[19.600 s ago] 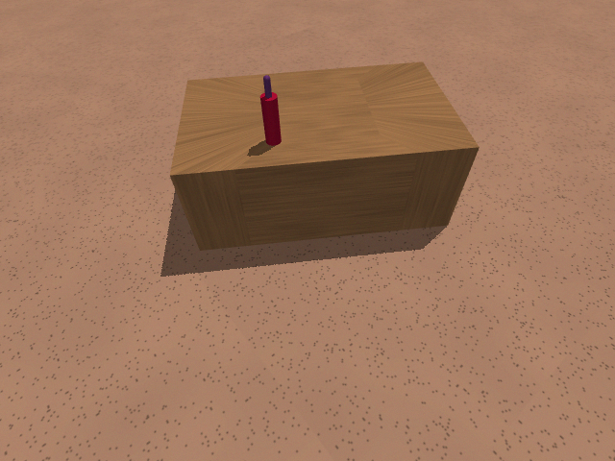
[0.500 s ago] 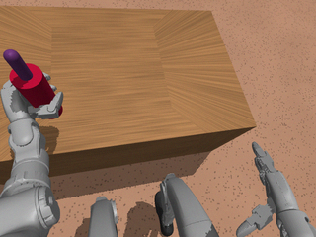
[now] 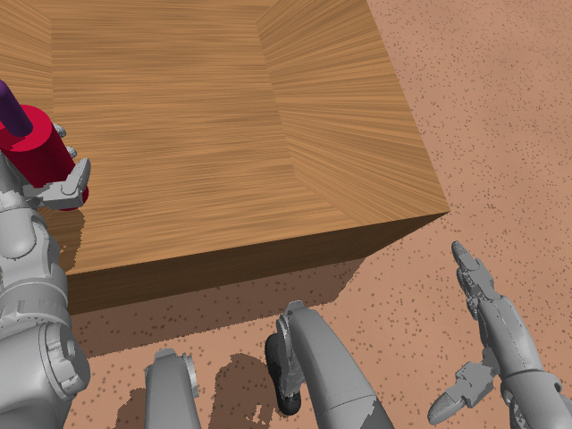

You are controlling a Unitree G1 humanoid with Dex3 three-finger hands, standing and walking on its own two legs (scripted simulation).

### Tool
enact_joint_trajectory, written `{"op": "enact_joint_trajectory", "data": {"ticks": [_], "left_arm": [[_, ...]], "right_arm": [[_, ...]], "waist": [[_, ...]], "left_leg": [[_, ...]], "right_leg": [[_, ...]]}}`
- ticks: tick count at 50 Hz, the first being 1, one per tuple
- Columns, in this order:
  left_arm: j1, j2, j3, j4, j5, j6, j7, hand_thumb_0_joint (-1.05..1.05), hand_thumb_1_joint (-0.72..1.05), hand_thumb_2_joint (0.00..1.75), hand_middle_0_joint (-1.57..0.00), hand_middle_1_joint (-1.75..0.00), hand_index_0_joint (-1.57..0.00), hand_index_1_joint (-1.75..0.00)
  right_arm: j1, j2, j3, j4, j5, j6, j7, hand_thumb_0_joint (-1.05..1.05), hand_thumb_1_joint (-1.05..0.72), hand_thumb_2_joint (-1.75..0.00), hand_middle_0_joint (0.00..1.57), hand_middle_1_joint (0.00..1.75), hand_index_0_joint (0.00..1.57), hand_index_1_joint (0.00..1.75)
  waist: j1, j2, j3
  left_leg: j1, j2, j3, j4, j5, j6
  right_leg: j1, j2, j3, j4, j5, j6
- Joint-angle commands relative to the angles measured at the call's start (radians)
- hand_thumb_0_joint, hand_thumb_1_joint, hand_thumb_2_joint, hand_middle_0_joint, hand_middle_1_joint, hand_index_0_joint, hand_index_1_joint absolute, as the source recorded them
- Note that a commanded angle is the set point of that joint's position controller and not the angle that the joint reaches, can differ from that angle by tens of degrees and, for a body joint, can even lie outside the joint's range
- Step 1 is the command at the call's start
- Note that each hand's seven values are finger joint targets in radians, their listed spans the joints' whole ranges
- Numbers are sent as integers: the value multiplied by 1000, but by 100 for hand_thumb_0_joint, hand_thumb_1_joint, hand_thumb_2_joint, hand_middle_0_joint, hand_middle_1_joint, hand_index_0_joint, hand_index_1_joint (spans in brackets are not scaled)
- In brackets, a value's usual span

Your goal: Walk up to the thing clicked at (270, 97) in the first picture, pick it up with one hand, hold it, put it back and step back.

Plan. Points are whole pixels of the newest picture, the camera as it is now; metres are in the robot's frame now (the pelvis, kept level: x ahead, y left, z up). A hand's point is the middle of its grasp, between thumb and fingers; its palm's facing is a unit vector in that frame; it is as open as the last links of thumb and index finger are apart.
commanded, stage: lower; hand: left
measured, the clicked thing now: (38, 152) +0.50 +0.20 +0.00
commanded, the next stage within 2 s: loosen in 0.80 s
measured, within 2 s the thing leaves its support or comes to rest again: rests again in 1.06 s
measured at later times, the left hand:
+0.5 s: hand (67, 175) +0.51 +0.19 -0.09, palm faces +0.19 -0.98 -0.04, open 7.7 cm
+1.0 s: hand (71, 178) +0.52 +0.19 -0.11, palm faces +0.18 -0.98 -0.05, open 7.7 cm
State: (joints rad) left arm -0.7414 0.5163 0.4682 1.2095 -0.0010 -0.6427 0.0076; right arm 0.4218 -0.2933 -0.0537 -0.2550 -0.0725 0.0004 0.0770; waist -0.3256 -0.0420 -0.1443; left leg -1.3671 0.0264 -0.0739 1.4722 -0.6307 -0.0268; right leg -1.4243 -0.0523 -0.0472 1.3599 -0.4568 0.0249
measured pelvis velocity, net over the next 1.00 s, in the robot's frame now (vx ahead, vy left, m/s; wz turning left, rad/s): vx -0.02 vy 0.01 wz -0.02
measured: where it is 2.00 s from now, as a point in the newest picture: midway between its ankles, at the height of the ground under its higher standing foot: (238, 417)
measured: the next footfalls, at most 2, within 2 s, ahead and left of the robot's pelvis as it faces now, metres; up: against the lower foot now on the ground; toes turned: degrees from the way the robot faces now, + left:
none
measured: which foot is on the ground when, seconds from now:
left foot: down 0.00-1.00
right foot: down 0.00-1.00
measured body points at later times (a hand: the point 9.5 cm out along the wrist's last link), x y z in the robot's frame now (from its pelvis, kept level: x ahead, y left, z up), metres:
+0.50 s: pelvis -0.01 +0.00 -0.03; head +0.20 +0.08 +0.37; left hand +0.50 +0.25 -0.09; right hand +0.17 -0.26 +0.05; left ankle +0.02 +0.13 -0.58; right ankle +0.08 -0.14 -0.58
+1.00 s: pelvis -0.02 +0.01 -0.05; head +0.19 +0.09 +0.34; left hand +0.50 +0.25 -0.10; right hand +0.16 -0.25 +0.05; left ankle +0.02 +0.13 -0.58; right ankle +0.08 -0.14 -0.58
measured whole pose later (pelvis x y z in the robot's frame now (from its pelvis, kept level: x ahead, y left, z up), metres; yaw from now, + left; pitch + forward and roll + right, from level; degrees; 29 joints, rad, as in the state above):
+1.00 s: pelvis -0.02 +0.01 -0.05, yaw -1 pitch +34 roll -5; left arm -0.82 0.62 0.47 1.25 0.06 -0.65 0.05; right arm 0.44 -0.32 -0.07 -0.40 -0.06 0.00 0.10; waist -0.41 -0.05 -0.16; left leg -1.59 0.02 -0.10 1.66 -0.66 -0.02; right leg -1.63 -0.06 -0.06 1.52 -0.47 0.03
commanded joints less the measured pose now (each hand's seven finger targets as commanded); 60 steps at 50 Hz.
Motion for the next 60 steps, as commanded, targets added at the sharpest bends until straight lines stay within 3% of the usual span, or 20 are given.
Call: {"op": "enact_joint_trajectory", "data": {"ticks": [1, 4, 6, 9, 13, 14, 15, 18, 25, 27, 31, 33, 37, 38, 45, 46, 49, 51, 57, 60], "left_arm": [[-417, 250, 20, -251, -11, -105, 3, 0, 32, 133, -136, -149, -138, -149], [-406, 245, 13, -213, -6, -103, 6, 0, 34, 132, -135, -148, -137, -148], [-445, 303, 38, -276, 3, -108, 14, 0, 35, 132, -135, -148, -137, -148], [-410, 238, 4, -212, 1, -91, 4, 0, 35, 132, -135, -148, -137, -147], [-429, 292, 23, -247, 7, -91, 12, 0, 35, 133, -135, -148, -137, -148], [-397, 273, 14, -209, 7, -84, 10, 0, 35, 132, -134, -148, -136, -147], [-390, 276, 17, -204, 12, -82, 10, 0, 35, 133, -134, -148, -136, -147], [-406, 270, 15, -217, 10, -84, 14, 0, 40, 134, -134, -148, -136, -148], [-411, 298, 22, -209, 23, -89, 27, 0, 35, 132, -133, -146, -135, -146], [-427, 275, 12, -205, 19, -92, 25, 0, 35, 132, -132, -146, -134, -145], [-431, 316, 27, -235, 33, -94, 33, 0, 32, 130, -132, -145, -134, -145], [-432, 276, 7, -192, 30, -89, 32, 0, 32, 131, -132, -145, -134, -145], [-438, 328, 28, -228, 47, -88, 38, 0, 36, 130, -132, -145, -134, -144], [-431, 289, 12, -188, 38, -84, 34, 0, 33, 130, -131, -145, -133, -144], [-430, 296, 1, -152, 58, -71, 47, 0, 32, 128, -130, -143, -132, -143], [-442, 293, -6, -155, 64, -73, 47, 0, 34, 123, -136, -142, -139, -141], [-437, 304, 7, -153, 54, -72, 48, 0, 10, 99, -118, -118, -122, -117], [-452, 282, 5, -175, 36, -74, 45, 0, -3, 83, -107, -104, -111, -101], [-468, 289, -2, -178, 43, -67, 40, 0, -37, 38, -72, -64, -74, -62], [-451, 288, -2, -172, 47, -57, 38, 0, -45, 30, -62, -53, -63, -51]], "right_arm": [[62, -181, -140, -205, 0, -55, -15, 0, 53, -6, 5, 5, 5, 5], [69, -183, -143, -194, 1, -52, -12, 0, 53, -6, 5, 5, 5, 5], [69, -191, -151, -220, 0, -52, -13, 0, 53, -6, 5, 5, 5, 5], [65, -184, -147, -233, 3, -51, -11, 0, 53, -6, 5, 5, 5, 5], [80, -186, -136, -224, 4, -47, -9, 0, 54, -6, 5, 5, 5, 5], [77, -189, -141, -226, 4, -47, -8, 0, 53, -6, 5, 5, 5, 5], [72, -202, -163, -241, 6, -49, -10, 0, 54, -6, 5, 5, 5, 5], [62, -189, -144, -258, 5, -53, -10, 0, 54, -5, 5, 5, 5, 5], [74, -208, -164, -276, 6, -54, -10, 0, 53, -6, 5, 5, 5, 5], [81, -192, -152, -261, 6, -54, -8, 0, 54, -6, 5, 5, 5, 5], [75, -202, -156, -290, 6, -54, -2, 0, 53, -6, 5, 5, 5, 5], [88, -191, -152, -254, 7, -51, -2, 0, 53, -6, 5, 5, 5, 5], [83, -204, -160, -297, 5, -52, 0, 0, 54, -5, 5, 5, 5, 5], [90, -195, -154, -287, 7, -49, 1, 0, 53, -5, 5, 5, 5, 5], [86, -208, -163, -300, 12, -47, 0, 0, 54, -5, 5, 5, 5, 5], [64, -214, -172, -338, 11, -51, -2, 0, 55, -4, 5, 5, 5, 5], [80, -211, -170, -321, 13, -47, -3, 0, 54, -4, 5, 5, 5, 5], [79, -211, -168, -323, 16, -50, -4, 0, 54, -4, 5, 5, 5, 5], [80, -207, -165, -322, 14, -53, -6, 0, 53, -5, 5, 5, 5, 5], [81, -213, -169, -328, 14, -50, -6, 0, 53, -5, 5, 5, 5, 5]], "waist": [[3, 322, -646], [-5, 344, -617], [-2, 366, -657], [-25, 360, -618], [-8, 405, -644], [-15, 404, -639], [-29, 378, -637], [-32, 350, -612], [-42, 374, -638], [-53, 380, -621], [-41, 407, -652], [-60, 407, -601], [-54, 411, -637], [-67, 407, -615], [-78, 376, -583], [-90, 362, -590], [-84, 361, -564], [-85, 374, -575], [-88, 399, -576], [-79, 396, -599]], "left_leg": [[313, -31, 23, -166, 376, 12], [308, -28, 16, -160, 358, 6], [300, -31, 20, -146, 349, 7], [273, -30, 18, -143, 314, 9], [311, -26, 11, -127, 379, 1], [321, -25, 7, -123, 407, 0], [299, -25, 10, -112, 383, 6], [230, -31, 15, -111, 323, 14], [246, -29, 12, -84, 355, 11], [239, -29, 10, -79, 364, 11], [246, -30, 10, -70, 359, 7], [235, -28, 6, -74, 337, 5], [210, -29, 14, -61, 309, 9], [203, -30, 12, -60, 311, 9], [157, -30, 10, -49, 282, 12], [147, -31, 13, -44, 252, 15], [118, -34, 16, -59, 183, 16], [156, -31, 7, -60, 209, 10], [154, -34, 12, -50, 206, 10], [165, -35, 13, -48, 236, 9]], "right_leg": [[414, 52, 15, -72, 269, -53], [350, 57, 1, -58, 236, -57], [376, 52, 14, -50, 236, -54], [350, 49, 19, -55, 210, -52], [302, 56, 0, -22, 240, -59], [297, 57, -4, -18, 257, -60], [297, 58, -2, -20, 249, -57], [327, 51, 15, -28, 224, -49], [295, 55, 7, 1, 240, -53], [282, 56, 2, 5, 252, -52], [274, 54, 7, 25, 239, -55], [228, 57, -5, 24, 216, -56], [260, 53, 10, 26, 200, -53], [245, 54, 7, 28, 203, -53], [205, 55, -4, 40, 181, -54], [213, 53, 4, 33, 164, -50], [222, 51, 9, 16, 104, -47], [191, 55, -7, 34, 123, -52], [184, 49, -1, 37, 125, -50], [193, 49, -4, 42, 150, -51]]}}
